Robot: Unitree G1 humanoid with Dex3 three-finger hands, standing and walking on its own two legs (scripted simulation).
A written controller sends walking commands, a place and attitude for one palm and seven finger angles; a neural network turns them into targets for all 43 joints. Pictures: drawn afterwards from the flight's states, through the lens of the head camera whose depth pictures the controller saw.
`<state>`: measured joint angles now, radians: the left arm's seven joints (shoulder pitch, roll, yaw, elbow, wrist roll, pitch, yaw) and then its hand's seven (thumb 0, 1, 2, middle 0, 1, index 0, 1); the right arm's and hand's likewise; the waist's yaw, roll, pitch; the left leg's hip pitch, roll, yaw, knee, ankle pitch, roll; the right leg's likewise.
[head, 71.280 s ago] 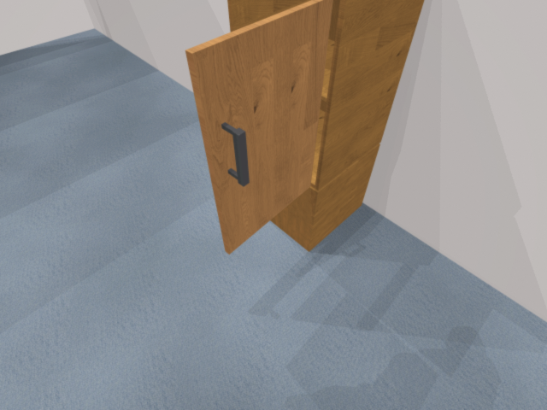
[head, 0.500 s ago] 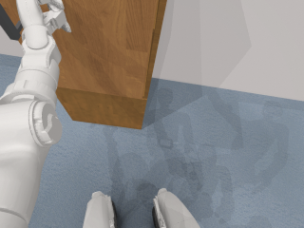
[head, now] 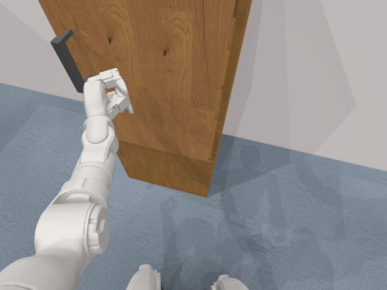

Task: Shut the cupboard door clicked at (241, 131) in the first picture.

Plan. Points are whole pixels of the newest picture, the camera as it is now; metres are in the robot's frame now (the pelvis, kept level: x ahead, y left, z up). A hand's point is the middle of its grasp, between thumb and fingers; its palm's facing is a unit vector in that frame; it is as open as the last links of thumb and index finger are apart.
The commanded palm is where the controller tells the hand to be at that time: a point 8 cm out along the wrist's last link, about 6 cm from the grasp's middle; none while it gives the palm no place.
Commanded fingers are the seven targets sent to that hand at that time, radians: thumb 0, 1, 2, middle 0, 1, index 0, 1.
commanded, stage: draw the hand back to the body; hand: left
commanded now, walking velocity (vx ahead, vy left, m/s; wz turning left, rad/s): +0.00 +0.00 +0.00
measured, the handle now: (75, 63) +0.62 +0.24 +0.09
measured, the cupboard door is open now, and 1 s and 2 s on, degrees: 0 0 0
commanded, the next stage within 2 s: step back with the hand held close in 1.62 s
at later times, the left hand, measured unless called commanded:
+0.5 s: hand (78, 126) +0.38 +0.17 +0.15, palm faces +0.12 -0.99 -0.01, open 3.1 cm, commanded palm +0.33 +0.22 +0.15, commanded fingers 0.00 0.90 0.90 -1.19 -1.38 -1.19 -1.38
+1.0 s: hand out of the picture +0.25 +0.26 +0.19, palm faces +0.34 -0.89 -0.28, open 4.3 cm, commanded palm +0.20 +0.29 +0.22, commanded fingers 0.00 0.90 0.90 -0.50 -0.63 -0.50 -0.63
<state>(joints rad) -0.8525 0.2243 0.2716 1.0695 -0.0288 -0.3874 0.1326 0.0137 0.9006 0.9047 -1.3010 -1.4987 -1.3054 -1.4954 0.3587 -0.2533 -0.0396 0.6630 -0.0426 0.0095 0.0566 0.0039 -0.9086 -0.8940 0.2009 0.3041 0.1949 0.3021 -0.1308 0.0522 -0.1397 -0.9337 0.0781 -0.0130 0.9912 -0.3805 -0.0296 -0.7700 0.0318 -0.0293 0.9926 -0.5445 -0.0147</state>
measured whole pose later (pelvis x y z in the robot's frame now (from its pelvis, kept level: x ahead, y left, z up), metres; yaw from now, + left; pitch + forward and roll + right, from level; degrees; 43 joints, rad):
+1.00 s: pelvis +0.00 +0.02 +0.07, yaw +1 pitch -3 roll +0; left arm 0.19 0.30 0.19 -0.10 -0.07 -0.06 0.09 0.01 0.90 0.90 -0.77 -0.91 -0.77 -0.91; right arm 0.16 -0.22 0.05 0.58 0.03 -0.02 -0.09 0.01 -0.90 -0.89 0.20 0.30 0.20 0.30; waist 0.05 0.06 0.00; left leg -0.22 0.02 0.04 0.45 -0.17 0.00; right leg -0.06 -0.02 0.00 0.43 -0.31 0.02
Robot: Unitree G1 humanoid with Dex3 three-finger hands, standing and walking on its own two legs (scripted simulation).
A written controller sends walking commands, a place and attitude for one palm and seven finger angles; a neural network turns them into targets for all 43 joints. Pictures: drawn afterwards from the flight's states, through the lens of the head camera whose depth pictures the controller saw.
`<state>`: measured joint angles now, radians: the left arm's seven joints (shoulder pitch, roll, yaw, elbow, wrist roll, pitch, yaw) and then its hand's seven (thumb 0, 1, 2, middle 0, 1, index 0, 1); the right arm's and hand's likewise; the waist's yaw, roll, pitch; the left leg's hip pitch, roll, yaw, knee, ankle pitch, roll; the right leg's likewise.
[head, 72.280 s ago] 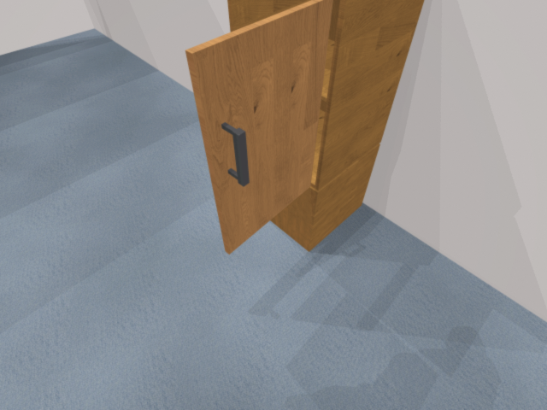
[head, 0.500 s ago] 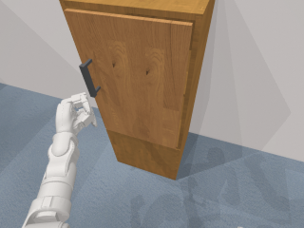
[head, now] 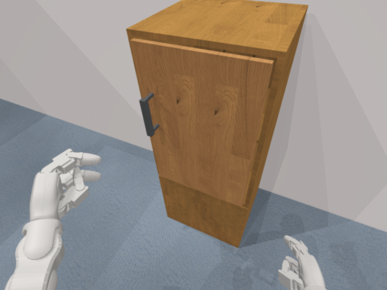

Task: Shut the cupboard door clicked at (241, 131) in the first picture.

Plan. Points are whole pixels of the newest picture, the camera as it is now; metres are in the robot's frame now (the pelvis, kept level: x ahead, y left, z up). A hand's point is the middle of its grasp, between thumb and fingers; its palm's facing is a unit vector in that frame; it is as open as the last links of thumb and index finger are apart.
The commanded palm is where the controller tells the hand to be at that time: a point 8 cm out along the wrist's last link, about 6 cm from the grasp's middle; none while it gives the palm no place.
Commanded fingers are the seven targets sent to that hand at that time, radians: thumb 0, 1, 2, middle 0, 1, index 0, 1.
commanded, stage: draw the hand back to the body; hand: left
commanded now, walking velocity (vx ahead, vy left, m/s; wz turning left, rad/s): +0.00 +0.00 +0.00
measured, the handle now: (150, 115) +0.62 +0.21 +0.02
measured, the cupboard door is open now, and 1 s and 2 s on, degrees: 0 0 0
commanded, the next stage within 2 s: step back with the hand held close in 0.62 s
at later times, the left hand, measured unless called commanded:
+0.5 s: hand (47, 206) +0.20 +0.26 +0.15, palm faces +0.49 -0.78 -0.38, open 7.3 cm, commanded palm +0.15 +0.29 +0.18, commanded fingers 0.00 0.90 0.90 -0.20 -0.30 -0.20 -0.30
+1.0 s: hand (50, 199) +0.21 +0.26 +0.15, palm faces +0.39 -0.78 -0.50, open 7.4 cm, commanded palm +0.15 +0.30 +0.18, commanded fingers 0.00 0.90 0.90 -0.20 -0.30 -0.20 -0.30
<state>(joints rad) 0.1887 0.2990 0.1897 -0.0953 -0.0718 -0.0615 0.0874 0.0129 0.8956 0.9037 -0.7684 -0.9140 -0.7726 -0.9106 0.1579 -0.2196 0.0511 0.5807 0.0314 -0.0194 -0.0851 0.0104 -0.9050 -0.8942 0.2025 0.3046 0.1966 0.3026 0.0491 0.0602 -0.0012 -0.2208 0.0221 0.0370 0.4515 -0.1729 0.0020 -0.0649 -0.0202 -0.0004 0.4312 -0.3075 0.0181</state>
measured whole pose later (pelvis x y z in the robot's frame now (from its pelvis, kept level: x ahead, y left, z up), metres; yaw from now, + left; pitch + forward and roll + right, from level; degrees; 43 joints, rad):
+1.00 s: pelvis +0.01 +0.00 +0.00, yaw +0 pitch +0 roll -1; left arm 0.53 0.40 0.38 -0.41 -0.08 -0.12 0.11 0.01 0.89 0.90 -0.21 -0.30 -0.22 -0.30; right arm 0.17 -0.26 -0.02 0.58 0.02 0.03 -0.10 0.01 -0.91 -0.89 0.20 0.30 0.20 0.30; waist 0.02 0.08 0.00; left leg -0.30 0.03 0.04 0.51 -0.21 0.00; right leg -0.14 -0.01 0.00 0.46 -0.33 0.02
